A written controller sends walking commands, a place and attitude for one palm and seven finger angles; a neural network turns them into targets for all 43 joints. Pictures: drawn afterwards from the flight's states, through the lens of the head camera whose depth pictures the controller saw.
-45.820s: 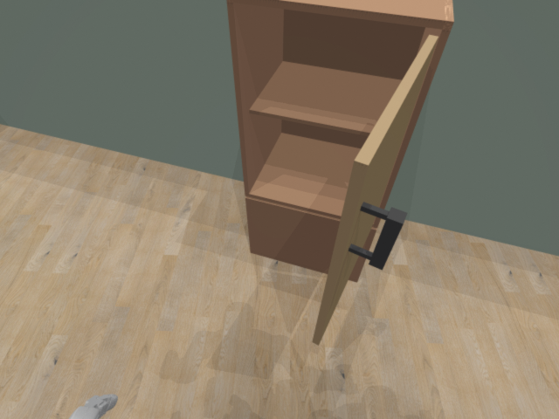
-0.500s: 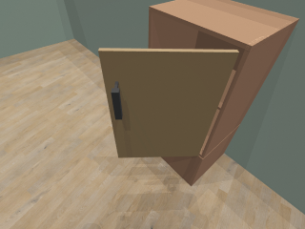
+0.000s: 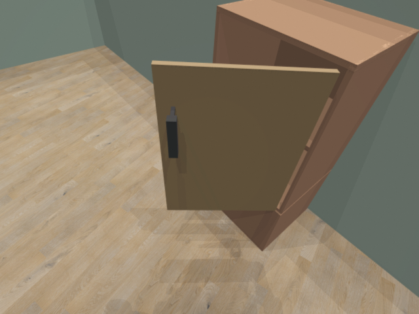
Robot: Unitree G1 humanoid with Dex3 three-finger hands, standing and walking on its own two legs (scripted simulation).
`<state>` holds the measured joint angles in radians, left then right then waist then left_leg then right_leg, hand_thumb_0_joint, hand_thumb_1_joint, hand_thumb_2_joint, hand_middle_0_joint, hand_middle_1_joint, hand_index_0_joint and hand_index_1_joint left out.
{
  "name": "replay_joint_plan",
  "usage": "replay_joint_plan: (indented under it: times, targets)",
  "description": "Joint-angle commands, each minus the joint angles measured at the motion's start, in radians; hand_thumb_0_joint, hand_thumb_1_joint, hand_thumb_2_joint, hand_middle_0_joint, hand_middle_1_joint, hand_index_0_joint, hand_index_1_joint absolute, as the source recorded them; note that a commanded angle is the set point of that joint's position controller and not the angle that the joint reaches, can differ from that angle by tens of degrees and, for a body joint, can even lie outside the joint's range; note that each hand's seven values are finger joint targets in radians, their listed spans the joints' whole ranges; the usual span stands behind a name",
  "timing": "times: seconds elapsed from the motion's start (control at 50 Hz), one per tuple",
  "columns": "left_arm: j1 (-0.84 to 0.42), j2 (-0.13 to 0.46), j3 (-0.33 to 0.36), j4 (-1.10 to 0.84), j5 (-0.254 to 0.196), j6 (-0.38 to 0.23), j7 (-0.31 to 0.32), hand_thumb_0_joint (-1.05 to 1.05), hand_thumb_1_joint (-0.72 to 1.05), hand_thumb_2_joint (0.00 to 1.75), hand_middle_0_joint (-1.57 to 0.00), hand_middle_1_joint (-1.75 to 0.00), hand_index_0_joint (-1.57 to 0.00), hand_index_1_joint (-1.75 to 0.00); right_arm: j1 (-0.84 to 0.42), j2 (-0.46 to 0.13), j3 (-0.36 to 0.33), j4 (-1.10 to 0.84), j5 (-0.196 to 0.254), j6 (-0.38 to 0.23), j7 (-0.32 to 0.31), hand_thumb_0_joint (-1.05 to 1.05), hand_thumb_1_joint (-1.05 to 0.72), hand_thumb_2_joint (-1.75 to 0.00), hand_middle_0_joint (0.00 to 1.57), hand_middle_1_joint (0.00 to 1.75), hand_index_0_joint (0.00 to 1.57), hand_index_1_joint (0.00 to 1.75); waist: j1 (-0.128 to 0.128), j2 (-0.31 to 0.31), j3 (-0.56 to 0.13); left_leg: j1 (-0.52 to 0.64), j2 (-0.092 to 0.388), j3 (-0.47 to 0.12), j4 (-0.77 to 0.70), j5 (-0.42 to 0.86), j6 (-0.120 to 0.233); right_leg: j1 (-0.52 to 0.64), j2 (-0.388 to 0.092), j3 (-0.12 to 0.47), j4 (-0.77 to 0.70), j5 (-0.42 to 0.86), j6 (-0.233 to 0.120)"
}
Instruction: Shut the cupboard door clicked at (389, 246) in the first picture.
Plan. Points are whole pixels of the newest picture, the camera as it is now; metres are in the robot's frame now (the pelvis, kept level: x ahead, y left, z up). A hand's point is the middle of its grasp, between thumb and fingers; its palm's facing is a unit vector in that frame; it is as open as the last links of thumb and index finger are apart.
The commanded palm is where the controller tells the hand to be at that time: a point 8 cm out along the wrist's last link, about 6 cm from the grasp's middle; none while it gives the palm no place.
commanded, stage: shuffle to correct the standing spot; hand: left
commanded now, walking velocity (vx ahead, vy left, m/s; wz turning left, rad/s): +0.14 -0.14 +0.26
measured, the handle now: (173, 132) +0.53 +0.13 +0.04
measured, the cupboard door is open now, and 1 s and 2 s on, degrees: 51 51 51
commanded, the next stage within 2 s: come to a stop and stand still in 0.78 s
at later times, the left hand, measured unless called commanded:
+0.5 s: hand out of the picture -0.04 +0.12 -0.19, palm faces +0.04 -1.00 -0.07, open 7.4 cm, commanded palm none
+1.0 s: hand out of the picture +0.08 +0.07 -0.19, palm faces +0.13 -0.98 -0.11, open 7.4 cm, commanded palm none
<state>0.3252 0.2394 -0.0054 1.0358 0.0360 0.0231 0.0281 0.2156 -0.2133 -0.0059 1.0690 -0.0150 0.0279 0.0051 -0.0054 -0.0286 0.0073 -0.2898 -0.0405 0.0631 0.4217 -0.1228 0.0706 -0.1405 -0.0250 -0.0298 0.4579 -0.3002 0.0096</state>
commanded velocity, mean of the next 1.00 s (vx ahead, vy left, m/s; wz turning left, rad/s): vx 0.10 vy -0.11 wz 0.08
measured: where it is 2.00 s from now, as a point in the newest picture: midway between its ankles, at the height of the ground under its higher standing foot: outside the picture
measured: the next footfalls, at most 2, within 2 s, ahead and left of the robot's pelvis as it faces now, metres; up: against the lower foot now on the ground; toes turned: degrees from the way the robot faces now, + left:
right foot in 0.74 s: +0.13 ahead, -0.22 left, +0.00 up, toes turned +3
left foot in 1.00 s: +0.17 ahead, +0.00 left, +0.00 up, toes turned +5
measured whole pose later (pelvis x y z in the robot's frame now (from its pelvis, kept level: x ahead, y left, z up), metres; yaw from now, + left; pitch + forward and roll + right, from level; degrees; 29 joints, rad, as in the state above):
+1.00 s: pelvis +0.10 -0.08 -0.01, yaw +5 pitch +0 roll -3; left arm 0.34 0.11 0.02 1.04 0.03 0.00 0.03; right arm 0.27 -0.17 -0.06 1.03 -0.02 0.00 -0.01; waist 0.00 0.00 0.03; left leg -0.36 0.05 0.09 0.65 -0.26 -0.01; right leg -0.19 -0.01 -0.12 0.51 -0.31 0.01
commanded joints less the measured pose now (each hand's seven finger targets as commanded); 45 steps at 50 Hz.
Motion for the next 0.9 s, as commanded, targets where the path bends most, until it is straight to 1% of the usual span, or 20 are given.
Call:
replay_joint_plan:
  times: [0.0,0.16,0.24,0.3,0.32,0.34,0.36,0.38,0.4,0.46,0.52,0.62,0.68,0.7,0.72,0.74,0.76,0.8,0.84,0.88]
  targets:
    - [0.142,0.056,0.017,-0.008,-0.001,-0.007,-0.005,0.00,0.90,0.90,-0.20,-0.30,-0.20,-0.30,0.002,-0.154,-0.047,-0.050,-0.004,-0.018,-0.019,0.00,-0.90,-0.90,0.20,0.30,0.20,0.30,0.022,0.082,0.063,-0.034,0.204,-0.282,-0.231,-0.494,-0.002,-0.067,-0.017,-0.001,-0.039,-0.095,-0.031]
    - [0.238,0.033,0.034,0.010,-0.003,-0.002,-0.003,0.00,0.90,0.90,-0.20,-0.30,-0.20,-0.30,0.054,-0.082,-0.063,-0.033,-0.004,-0.013,-0.030,0.00,-0.90,-0.90,0.20,0.30,0.20,0.30,0.023,0.014,0.105,-0.112,0.117,-0.182,-0.080,-0.435,-0.026,-0.083,-0.050,0.055,-0.143,-0.239,-0.072]
    - [0.216,0.021,0.040,0.013,-0.012,-0.017,0.008,0.00,0.90,0.90,-0.20,-0.30,-0.20,-0.30,0.076,0.014,-0.049,-0.034,-0.002,-0.025,-0.032,0.00,-0.90,-0.90,0.20,0.30,0.20,0.30,0.000,-0.148,0.127,-0.122,0.044,-0.004,0.279,-0.204,-0.041,-0.141,-0.200,0.231,-0.261,-0.280,-0.163]
    - [0.184,0.000,0.036,0.013,-0.010,-0.024,0.004,0.00,0.90,0.90,-0.20,-0.30,-0.20,-0.30,0.121,0.035,-0.044,-0.018,0.000,-0.041,-0.030,0.00,-0.90,-0.90,0.20,0.30,0.20,0.30,-0.030,-0.048,0.103,-0.018,0.072,0.009,0.190,-0.179,-0.037,-0.171,-0.159,0.129,-0.150,-0.114,-0.148]
    - [0.185,-0.017,0.033,0.017,-0.010,-0.021,0.001,0.00,0.90,0.90,-0.20,-0.30,-0.20,-0.30,0.160,0.026,-0.044,-0.002,-0.001,-0.047,-0.032,0.00,-0.90,-0.90,0.20,0.30,0.20,0.30,-0.038,0.002,0.108,0.051,0.095,-0.028,0.111,-0.173,-0.031,-0.208,-0.111,0.075,-0.068,-0.099,-0.122]
    - [0.202,-0.046,0.028,0.018,-0.010,-0.020,-0.002,0.00,0.90,0.90,-0.20,-0.30,-0.20,-0.30,0.207,-0.011,-0.053,0.017,-0.003,-0.053,-0.037,0.00,-0.90,-0.90,0.20,0.30,0.20,0.30,-0.044,0.123,0.105,0.117,0.180,-0.156,0.006,-0.201,-0.003,-0.269,-0.040,0.021,0.052,-0.098,-0.088]
    - [0.212,-0.067,0.025,0.010,-0.007,-0.021,-0.008,0.00,0.90,0.90,-0.20,-0.30,-0.20,-0.30,0.276,-0.072,-0.071,0.030,-0.007,-0.055,-0.046,0.00,-0.90,-0.90,0.20,0.30,0.20,0.30,-0.057,0.233,0.094,0.179,0.325,-0.379,-0.130,-0.269,0.065,-0.348,0.018,-0.063,0.215,-0.127,-0.045]
    - [0.163,-0.060,0.027,-0.010,0.004,-0.015,-0.007,0.00,0.90,0.90,-0.20,-0.30,-0.20,-0.30,0.298,-0.106,-0.081,0.031,-0.013,-0.055,-0.051,0.00,-0.90,-0.90,0.20,0.30,0.20,0.30,-0.068,0.267,0.124,0.130,0.404,-0.500,-0.252,-0.391,0.108,-0.394,0.022,-0.043,0.383,-0.231,-0.039]
    - [0.135,-0.041,0.035,-0.016,0.012,-0.005,-0.009,0.00,0.90,0.90,-0.20,-0.30,-0.20,-0.30,0.278,-0.101,-0.077,0.030,-0.011,-0.054,-0.054,0.00,-0.90,-0.90,0.20,0.30,0.20,0.30,-0.055,0.254,0.174,0.053,0.411,-0.503,-0.291,-0.448,0.117,-0.415,-0.020,0.018,0.498,-0.198,-0.040]
    - [0.128,-0.051,0.047,-0.016,0.008,-0.010,-0.025,0.00,0.90,0.90,-0.20,-0.30,-0.20,-0.30,0.202,-0.050,-0.065,0.005,-0.005,-0.072,-0.056,0.00,-0.90,-0.90,0.20,0.30,0.20,0.30,-0.009,0.105,0.140,0.004,0.379,-0.383,-0.276,-0.323,0.118,-0.407,-0.072,0.051,0.539,-0.071,-0.025]
    - [0.117,-0.087,0.051,-0.023,0.000,-0.003,-0.030,0.00,0.90,0.90,-0.20,-0.30,-0.20,-0.30,0.170,-0.061,-0.075,-0.012,-0.009,-0.074,-0.057,0.00,-0.90,-0.90,0.20,0.30,0.20,0.30,0.004,0.109,0.042,0.018,0.322,-0.256,-0.245,-0.238,0.098,-0.333,-0.069,0.023,0.440,-0.017,-0.002]
    - [0.030,-0.086,0.056,-0.065,-0.006,-0.001,-0.031,0.00,0.90,0.90,-0.20,-0.30,-0.20,-0.30,0.162,-0.082,-0.098,-0.020,-0.021,-0.054,-0.048,0.00,-0.90,-0.90,0.20,0.30,0.20,0.30,-0.013,0.167,0.049,-0.056,0.291,-0.250,-0.219,-0.333,0.081,-0.193,-0.036,-0.040,0.187,-0.032,0.006]
    - [0.109,-0.058,0.068,-0.038,-0.005,-0.005,-0.030,0.00,0.90,0.90,-0.20,-0.30,-0.20,-0.30,0.140,-0.071,-0.102,-0.022,-0.021,-0.038,-0.042,0.00,-0.90,-0.90,0.20,0.30,0.20,0.30,0.032,0.100,0.033,-0.165,0.227,-0.208,-0.108,-0.416,0.022,0.023,0.009,-0.078,-0.011,0.040,0.004]
    - [0.153,-0.031,0.073,-0.023,-0.004,-0.011,-0.025,0.00,0.90,0.90,-0.20,-0.30,-0.20,-0.30,0.143,-0.048,-0.099,-0.023,-0.020,-0.035,-0.039,0.00,-0.90,-0.90,0.20,0.30,0.20,0.30,0.054,0.016,0.017,-0.228,0.173,-0.149,0.010,-0.422,-0.006,0.116,-0.022,-0.037,-0.083,0.001,-0.011]
    - [0.194,0.030,0.083,-0.012,0.002,-0.016,-0.013,0.00,0.90,0.90,-0.20,-0.30,-0.20,-0.30,0.146,0.014,-0.083,-0.041,-0.012,-0.034,-0.035,0.00,-0.90,-0.90,0.20,0.30,0.20,0.30,0.070,-0.174,0.008,-0.362,0.075,-0.019,0.224,-0.439,-0.042,0.184,-0.184,0.155,-0.182,-0.193,-0.070]
    - [0.188,0.083,0.089,-0.023,0.000,-0.018,-0.003,0.00,0.90,0.90,-0.20,-0.30,-0.20,-0.30,0.095,0.043,-0.070,-0.073,-0.013,-0.031,-0.030,0.00,-0.90,-0.90,0.20,0.30,0.20,0.30,0.081,-0.311,0.043,-0.404,0.049,0.043,0.437,-0.466,-0.054,0.099,-0.323,0.335,-0.299,-0.338,-0.147]
    - [0.151,0.071,0.086,-0.040,-0.003,-0.018,0.001,0.00,0.90,0.90,-0.20,-0.30,-0.20,-0.30,0.058,0.028,-0.077,-0.089,-0.016,-0.027,-0.023,0.00,-0.90,-0.90,0.20,0.30,0.20,0.30,0.071,-0.201,0.084,-0.405,0.072,0.003,0.573,-0.441,-0.045,0.012,-0.344,0.339,-0.332,-0.353,-0.186]
    - [0.063,0.035,0.082,-0.052,-0.003,-0.033,0.004,0.00,0.90,0.90,-0.20,-0.30,-0.20,-0.30,0.089,0.014,-0.080,-0.070,-0.019,-0.022,-0.017,0.00,-0.90,-0.90,0.20,0.30,0.20,0.30,0.018,-0.194,0.094,-0.371,0.108,-0.012,0.665,-0.335,-0.046,-0.042,-0.271,0.249,-0.290,-0.214,-0.184]
    - [0.018,0.009,0.071,-0.061,0.001,-0.041,0.006,0.00,0.90,0.90,-0.20,-0.30,-0.20,-0.30,0.110,0.034,-0.077,-0.067,-0.018,-0.023,-0.010,0.00,-0.90,-0.90,0.20,0.30,0.20,0.30,-0.012,-0.124,0.091,-0.276,0.115,0.008,0.606,-0.286,-0.057,-0.100,-0.230,0.119,-0.234,-0.038,-0.183]
    - [0.030,0.017,0.067,-0.055,0.005,-0.046,0.008,0.00,0.90,0.90,-0.20,-0.30,-0.20,-0.30,0.095,0.066,-0.064,-0.079,-0.013,-0.030,-0.007,0.00,-0.90,-0.90,0.20,0.30,0.20,0.30,-0.008,-0.068,0.094,-0.184,0.105,0.032,0.444,-0.275,-0.063,-0.132,-0.224,0.098,-0.199,0.074,-0.186]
